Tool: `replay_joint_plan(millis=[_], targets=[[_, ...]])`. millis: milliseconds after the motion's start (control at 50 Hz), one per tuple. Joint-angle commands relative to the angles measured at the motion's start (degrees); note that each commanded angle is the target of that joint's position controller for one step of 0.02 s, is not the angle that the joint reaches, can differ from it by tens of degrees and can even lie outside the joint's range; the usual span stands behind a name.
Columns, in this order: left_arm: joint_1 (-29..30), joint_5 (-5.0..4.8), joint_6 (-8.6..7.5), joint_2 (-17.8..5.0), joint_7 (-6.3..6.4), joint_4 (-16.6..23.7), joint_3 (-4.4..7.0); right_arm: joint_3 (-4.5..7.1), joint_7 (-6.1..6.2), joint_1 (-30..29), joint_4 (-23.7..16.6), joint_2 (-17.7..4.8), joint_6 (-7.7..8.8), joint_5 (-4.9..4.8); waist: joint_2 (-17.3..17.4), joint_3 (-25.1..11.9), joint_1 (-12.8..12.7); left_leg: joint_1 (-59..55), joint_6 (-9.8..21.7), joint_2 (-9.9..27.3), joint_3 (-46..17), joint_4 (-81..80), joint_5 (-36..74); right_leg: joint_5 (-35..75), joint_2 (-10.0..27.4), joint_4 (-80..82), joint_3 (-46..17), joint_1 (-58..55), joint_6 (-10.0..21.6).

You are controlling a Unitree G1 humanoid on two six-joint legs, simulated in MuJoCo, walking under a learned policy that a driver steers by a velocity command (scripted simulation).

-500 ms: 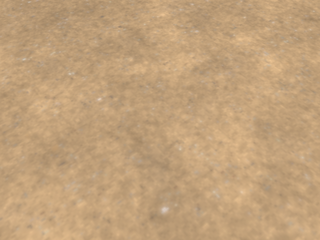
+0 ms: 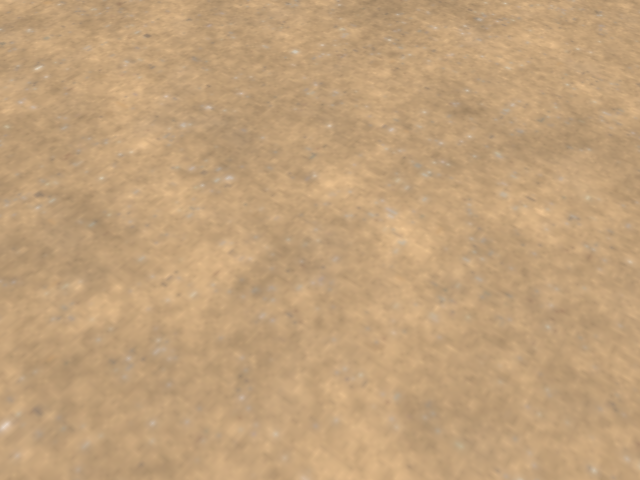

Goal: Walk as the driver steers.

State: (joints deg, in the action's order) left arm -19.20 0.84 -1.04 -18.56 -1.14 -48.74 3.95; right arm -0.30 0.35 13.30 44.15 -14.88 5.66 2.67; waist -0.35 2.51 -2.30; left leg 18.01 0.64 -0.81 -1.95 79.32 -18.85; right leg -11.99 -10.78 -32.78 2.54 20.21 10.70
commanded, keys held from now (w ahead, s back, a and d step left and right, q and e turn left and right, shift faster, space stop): w+e+shift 0.82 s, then w+shift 0.18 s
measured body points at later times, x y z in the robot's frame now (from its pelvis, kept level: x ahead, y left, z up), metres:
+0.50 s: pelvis +0.48 +0.01 +0.02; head +0.50 +0.00 +0.47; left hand +0.74 +0.22 -0.08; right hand +0.41 -0.29 -0.09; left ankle +0.51 +0.14 -0.72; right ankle +0.40 -0.05 -0.61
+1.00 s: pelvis +0.86 -0.25 +0.01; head +0.88 -0.26 +0.46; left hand +1.08 -0.07 -0.12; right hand +0.81 -0.55 -0.06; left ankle +1.10 -0.24 -0.65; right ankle +0.79 -0.21 -0.72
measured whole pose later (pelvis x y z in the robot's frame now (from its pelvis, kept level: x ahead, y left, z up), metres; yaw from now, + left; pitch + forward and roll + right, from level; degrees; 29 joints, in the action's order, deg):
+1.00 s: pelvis +0.86 -0.25 +0.01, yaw -52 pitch +1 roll -2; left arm -25.3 0.7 -3.3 -17.7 -0.3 -47.8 3.2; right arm -0.9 -1.1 6.8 34.8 -14.2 3.1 3.1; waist 0.4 1.9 -2.4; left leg 40.8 -2.9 10.3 -3.1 53.5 -10.5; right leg -16.4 -12.7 -20.8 -4.3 4.0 9.9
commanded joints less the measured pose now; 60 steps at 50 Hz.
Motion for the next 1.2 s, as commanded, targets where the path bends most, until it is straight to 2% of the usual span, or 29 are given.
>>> replay_joint_plan(millis=[20,100,180,220,260,300,320,340,360,380,400,480,560,640,680,720,740,760,780,800,840,900,980,1040,1100,1140,1160,1180,1200], targets=[[-3.76,-0.29,-1.56,-5.87,1.08,1.82,1.32,0.31,-0.64,-1.99,-7.71,-6.77,0.06,1.79,5.85,1.37,4.06,21.61,-1.52,5.67,-3.23,-4.42,0.22,-5.61,16.39,21.91,-31.79,-10.79,9.07],[-3.77,-0.72,-3.59,-7.76,0.63,2.67,1.88,-0.98,-1.67,-12.41,-12.74,-5.46,-1.94,1.09,1.41,5.77,2.42,15.1,-4.54,6.83,2.35,-25.74,9.2,5.24,10.34,26.26,-24.23,3.45,7.79],[-8.56,-1.65,-3.56,-8.78,0.09,1.63,2.87,-1.47,-1.85,-19.41,-15.16,-4.27,-1.35,-0.64,-1.9,2.18,-3.37,10.0,-3.43,3.12,3.66,-42.16,25.69,24.22,10.0,23.33,-23.85,-5.23,3.21],[-8.53,-1.46,-3.37,-9.58,0.57,1.65,3.3,-1.14,-1.55,-20.37,-15.98,-5.26,-1.06,-0.84,-2.77,0.7,-3.66,8.2,-2.36,1.97,2.5,-47.46,25.1,29.67,11.2,20.02,-24.78,-11.42,1.85],[-6.59,-1.23,-3.46,-11.38,1.07,2.24,3.73,0.21,-0.64,-14.05,-14.25,-8.29,-0.75,-0.87,-2.65,-4.6,-0.33,-2.97,-1.23,-0.84,1.84,-50.74,20.21,42.78,11.11,10.75,-25.15,-14.63,-0.87],[-0.54,-0.21,-4.12,-13.69,0.7,3.7,4.13,3.09,1.24,7.55,-8.94,-13.87,-0.33,-1.29,-2.66,-15.65,12.15,-26.37,0.25,2.48,-0.78,-48.06,10.35,41.22,8.95,-13.7,-23.87,-7.92,-2.99],[0.57,0.26,-4.81,-5.56,0.81,5.47,2.01,4.69,2.5,20.16,-6.77,-17.56,-0.2,0.36,6.15,-23.42,15.28,-39.69,1.53,15.82,-13.54,-47.88,-10.09,9.95,5.76,-33.59,-19.28,1.32,-2.54],[-7.05,-3.2,-4.45,-0.03,0.64,9.5,-0.09,5.67,1.87,13.73,-7.59,-21.89,-0.56,1.88,27.18,-30.46,6.47,-46.88,7.69,30.5,-48.41,-61.28,-20.63,-17.57,1.08,-47.96,-12.43,17.0,-4.47],[-3.81,-1.28,-3.21,-5.14,1.4,7.27,-0.01,5.56,1.35,7.29,-8.91,-15.82,-1.1,1.22,16.16,-22.36,6.73,-39.78,8.35,27.23,-47.05,-63.29,-28.67,-10.85,7.45,-50.46,-10.66,23.5,-3.52],[1.56,-0.1,-2.56,-6.73,0.91,7.19,0.44,4.22,1.16,4.17,-8.96,-10.1,-1.29,0.7,8.36,-14.2,7.4,-31.88,7.54,23.88,-34.97,-62.77,-22.8,-5.71,10.05,-47.68,-8.92,24.0,-3.88],[4.43,0.49,-2.04,-6.35,0.19,7.4,0.48,3.75,0.94,4.3,-7.37,-7.86,-1.36,0.89,2.7,-8.78,7.05,-25.17,6.97,21.65,-26.52,-63.21,-11.08,-4.18,11.73,-45.66,-7.99,22.97,-4.34],[10.58,1.3,0.9,-0.51,-2.37,12.21,-1.15,2.9,-0.07,9.07,-0.55,-4.57,0.45,-1.12,5.43,-1.5,3.46,-16.22,4.12,18.35,-7.74,-66.67,9.42,-4.1,16.37,-42.76,-6.97,25.22,-4.81],[17.46,1.01,1.35,-0.58,-3.77,17.24,-2.38,3.19,-0.51,5.07,0.38,-6.04,1.87,-1.3,5.61,2.44,0.35,-9.93,2.3,14.99,7.83,-71.67,22.59,7.71,16.6,-32.02,-3.52,23.6,-5.07],[24.45,1.07,1.02,-0.68,-4.89,18.66,-3.14,3.85,-0.18,9.38,2.66,-9.26,1.89,-1.17,2.01,6.36,1.73,-12.34,0.26,12.3,18.08,-72.18,45.72,13.1,12.18,-14.11,6.77,14.69,-1.89],[21.09,0.93,0.62,-2.29,-4.43,17.05,-2.54,4.61,0.67,11.84,2.57,-12.69,0.76,-1.23,4.72,2.07,-0.49,-18.78,-0.38,13.4,18.85,-63.59,71.0,9.62,7.4,-11.71,9.68,7.87,-0.06],[5.92,0.75,0.29,-5.69,-3.27,12.75,-0.7,5.64,1.37,9.53,1.39,-16.47,-1.2,-1.02,7.06,-6.43,-8.9,-17.63,0.1,16.06,17.53,-42.59,82.24,3.75,4.04,-11.61,8.14,-9.04,2.23],[-7.05,0.68,0.02,-8.36,-2.08,8.49,1.06,5.7,1.2,6.55,-0.13,-16.38,-1.99,-0.78,5.89,-11.59,-14.04,-9.37,0.72,16.3,16.15,-25.08,74.93,1.76,3.53,-7.85,4.09,-24.83,4.45],[-8.02,-1.49,0.84,-11.5,-0.38,7.07,3.52,5.73,0.45,4.85,-0.74,-13.99,-2.29,-0.78,-3.87,-11.75,-13.02,4.8,-0.9,5.95,16.01,-1.72,24.58,-2.17,6.79,-2.43,-4.73,-35.82,5.84],[0.14,0.81,1.85,-18.65,-0.1,10.28,4.12,3.71,-0.31,10.92,-6.61,-7.06,-1.42,-0.31,-13.38,-14.2,-1.23,25.95,-3.67,0.22,10.64,17.89,-10.9,4.78,21.45,1.25,-34.24,-44.74,14.29],[-4.31,1.27,2.47,-18.08,0.59,12.23,4.58,3.67,-0.25,5.16,-10.12,-10.42,0.12,-1.01,-5.17,-22.34,-6.45,32.8,-3.54,0.17,-1.43,19.84,-7.44,-9.73,25.63,12.58,-49.07,-48.31,19.74],[-1.67,0.43,0.96,-11.67,1.68,8.83,3.23,2.84,-0.1,0.86,-10.32,-9.83,1.09,-0.76,4.27,-4.52,-0.83,31.41,-2.79,6.56,-2.64,4.36,-2.45,-8.9,23.41,19.51,-42.66,-27.7,13.91],[2.93,0.31,-2.22,-6.57,2.14,8.54,0.88,2.14,-0.28,5.16,-7.65,-7.97,-2.43,1.61,5.78,-0.1,5.95,17.91,-4.3,10.21,-1.7,-7.62,-5.09,1.96,16.9,20.28,-28.52,-6.12,10.59],[0.86,-0.32,-4.61,-5.9,0.83,6.34,0.83,0.3,-1.79,-7.27,-12.36,-3.5,-2.59,0.14,1.8,4.04,2.94,12.01,-3.54,10.76,1.96,-30.95,14.29,6.9,10.82,25.67,-18.43,2.76,7.14],[-2.79,-1.51,-5.58,-6.96,-0.07,4.75,1.2,0.56,-2.56,-11.15,-12.23,-4.06,-2.21,-1.39,0.92,3.12,-0.34,5.34,-0.72,7.83,3.72,-42.09,30.63,15.13,12.79,28.55,-17.09,-2.36,4.54],[-6.26,-0.86,-5.22,-9.2,0.5,2.82,1.47,1.42,-2.08,-13.3,-12.73,-6.01,-2.01,-1.05,-0.63,2.22,-1.7,7.69,2.12,4.66,5.01,-47.63,25.08,34.89,16.29,22.39,-16.21,-17.24,2.46],[-6.31,0.45,-4.62,-11.69,1.25,1.69,1.87,3.24,-1.1,-4.4,-10.21,-9.27,-1.86,-0.9,-2.45,-4.6,3.18,-0.51,3.75,-0.09,5.83,-47.52,14.34,54.64,17.18,9.08,-15.05,-24.56,-0.09],[-4.16,1.49,-4.06,-12.23,1.51,1.65,1.95,4.27,-0.32,6.79,-7.0,-10.9,-1.9,-1.24,-2.61,-9.83,9.44,-12.02,4.41,-0.9,6.51,-47.89,10.33,55.13,15.88,-4.13,-13.18,-21.3,-1.17],[-1.91,2.17,-4.14,-9.16,1.68,2.4,1.07,5.55,0.88,19.53,-4.23,-14.21,-2.11,-0.52,-1.06,-15.7,15.81,-27.77,5.64,5.66,0.01,-44.26,0.93,44.84,13.67,-23.03,-11.56,-9.49,-1.91],[-9.96,-1.11,-4.7,0.16,0.95,5.39,-1.14,7.47,0.63,21.45,-3.36,-21.37,-1.92,1.7,20.38,-23.84,9.69,-42.32,13.91,23.36,-34.16,-53.71,-18.75,-1.69,2.79,-49.25,-7.54,11.4,-5.28]])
